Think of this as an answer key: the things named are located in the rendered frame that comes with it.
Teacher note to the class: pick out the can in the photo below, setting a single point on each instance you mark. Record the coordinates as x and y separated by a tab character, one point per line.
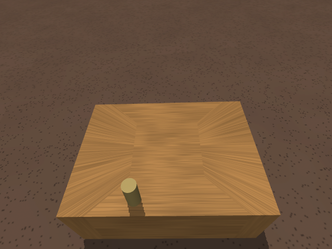
131	192

